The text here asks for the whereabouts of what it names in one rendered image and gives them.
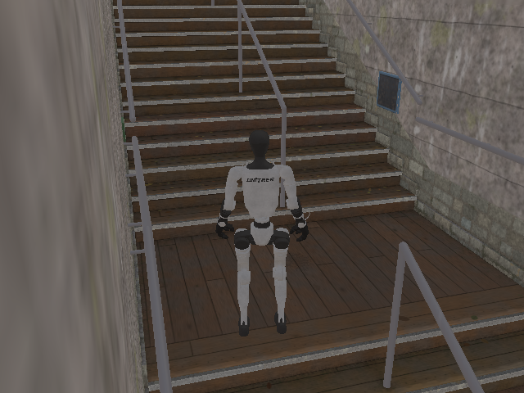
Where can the stairs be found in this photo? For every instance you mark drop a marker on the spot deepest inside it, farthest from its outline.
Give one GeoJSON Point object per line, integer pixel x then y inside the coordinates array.
{"type": "Point", "coordinates": [208, 206]}
{"type": "Point", "coordinates": [410, 373]}

